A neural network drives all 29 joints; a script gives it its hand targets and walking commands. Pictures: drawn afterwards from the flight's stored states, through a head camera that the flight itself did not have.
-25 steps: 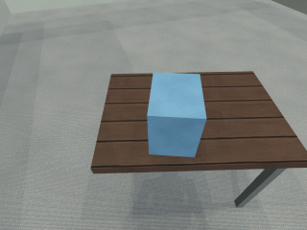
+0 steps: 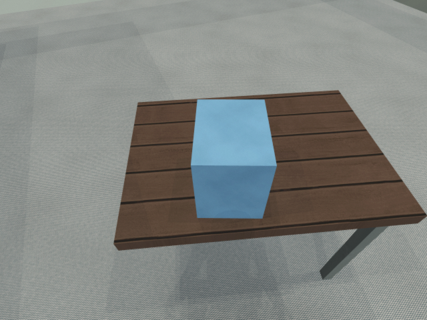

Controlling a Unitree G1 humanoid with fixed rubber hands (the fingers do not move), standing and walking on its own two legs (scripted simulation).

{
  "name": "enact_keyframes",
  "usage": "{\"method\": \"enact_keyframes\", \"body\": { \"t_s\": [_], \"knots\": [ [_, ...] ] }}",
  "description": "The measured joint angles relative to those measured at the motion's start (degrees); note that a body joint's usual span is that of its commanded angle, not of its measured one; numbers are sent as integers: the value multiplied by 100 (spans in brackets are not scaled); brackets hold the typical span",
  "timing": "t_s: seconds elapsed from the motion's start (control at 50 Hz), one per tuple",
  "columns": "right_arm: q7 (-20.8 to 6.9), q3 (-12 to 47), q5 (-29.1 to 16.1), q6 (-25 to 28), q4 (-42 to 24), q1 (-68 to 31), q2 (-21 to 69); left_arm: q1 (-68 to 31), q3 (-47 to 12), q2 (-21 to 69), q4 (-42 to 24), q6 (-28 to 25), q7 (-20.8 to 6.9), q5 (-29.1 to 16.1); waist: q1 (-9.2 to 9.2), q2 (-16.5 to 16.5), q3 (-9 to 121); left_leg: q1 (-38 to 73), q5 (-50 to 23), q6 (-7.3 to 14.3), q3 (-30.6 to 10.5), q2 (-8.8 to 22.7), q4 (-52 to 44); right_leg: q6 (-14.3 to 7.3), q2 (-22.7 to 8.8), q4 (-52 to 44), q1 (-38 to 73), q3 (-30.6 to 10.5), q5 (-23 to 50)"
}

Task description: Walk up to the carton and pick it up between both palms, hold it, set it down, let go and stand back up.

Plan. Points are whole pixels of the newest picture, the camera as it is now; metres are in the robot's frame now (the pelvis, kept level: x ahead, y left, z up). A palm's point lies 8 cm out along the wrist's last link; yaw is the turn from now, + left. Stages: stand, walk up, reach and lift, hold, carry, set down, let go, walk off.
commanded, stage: walk up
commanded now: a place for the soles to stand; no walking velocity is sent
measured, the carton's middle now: (230, 159) +0.50 -0.03 -0.03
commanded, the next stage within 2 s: reach and lift in 0.34 s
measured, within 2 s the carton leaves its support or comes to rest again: neither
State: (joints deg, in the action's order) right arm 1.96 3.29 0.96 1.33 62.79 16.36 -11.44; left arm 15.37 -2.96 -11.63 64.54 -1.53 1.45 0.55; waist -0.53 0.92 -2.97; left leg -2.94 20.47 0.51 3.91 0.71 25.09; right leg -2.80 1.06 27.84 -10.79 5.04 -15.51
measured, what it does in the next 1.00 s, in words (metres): shifts its weight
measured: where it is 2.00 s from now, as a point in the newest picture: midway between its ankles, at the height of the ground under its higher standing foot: outside the picture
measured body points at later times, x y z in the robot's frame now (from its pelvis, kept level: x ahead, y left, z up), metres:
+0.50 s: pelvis -0.04 -0.01 -0.03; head +0.03 +0.00 +0.41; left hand +0.11 +0.25 -0.17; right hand +0.10 -0.25 -0.18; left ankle -0.07 +0.11 -0.74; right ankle +0.00 -0.09 -0.74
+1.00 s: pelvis -0.09 -0.02 -0.02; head -0.02 -0.03 +0.42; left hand +0.10 +0.24 -0.11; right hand +0.09 -0.21 -0.13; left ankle -0.07 +0.11 -0.74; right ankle +0.00 -0.09 -0.74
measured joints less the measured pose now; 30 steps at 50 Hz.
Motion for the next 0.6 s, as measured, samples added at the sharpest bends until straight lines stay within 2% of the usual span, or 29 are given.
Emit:
{"method": "enact_keyframes", "body": {
  "t_s": [0.36, 0.38, 0.42, 0.46, 0.5, 0.54, 0.6],
  "knots": [
    [12, -7, 7, -45, 121, -59, 18, 114, -12, 42, 61, -18, 22, -16, -22, -2, -44, 101, 6, -45, 211, 85, -62, -41, 117, 4, -13, -193, 39],
    [-78, -187, 149, -58, 132, -126, 50, 64, 6, 10, -115, 314, -36, -87, 28, -20, 73, -187, 56, -48, 163, 78, 149, -36, 87, 169, -261, -155, -10],
    [-346, -622, 427, -223, 1, -545, 91, -419, 44, -156, -724, 1294, -74, -268, 107, -86, 30, -899, 314, -48, 25, 44, 934, -46, -22, 839, -875, -22, -255],
    [-521, -778, 418, -528, -348, -1114, 37, -1087, 171, -331, -1423, 2208, -125, -338, 129, -150, -162, -1434, 553, -68, -52, 43, 1619, -106, -86, 1432, -1345, 73, -455],
    [-566, -693, 150, -758, -740, -1663, -95, -1677, 394, -411, -2198, 2973, -241, -146, 134, -184, -235, -1910, 715, -63, -104, 74, 2161, -133, -96, 1847, -1758, 132, -556],
    [-528, -447, -322, -939, -989, -2190, -264, -2083, 674, -383, -2940, 3571, -394, 174, 188, -172, -284, -2213, 817, -82, -147, 130, 2529, -134, -69, 2087, -2004, 179, -592],
    [-378, -8, -976, -1125, -1397, -2593, -434, -2134, 992, -186, -3890, 4118, -643, 666, 292, -124, -441, -2135, 804, -72, -166, 218, 2595, -163, 21, 2003, -1868, 206, -496]
  ]
}}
